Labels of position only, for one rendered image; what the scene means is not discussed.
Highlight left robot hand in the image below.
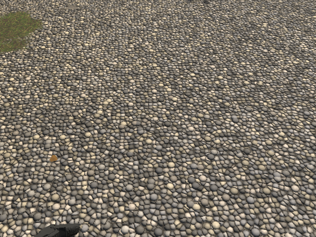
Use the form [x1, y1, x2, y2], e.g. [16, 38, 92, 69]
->
[34, 224, 80, 237]

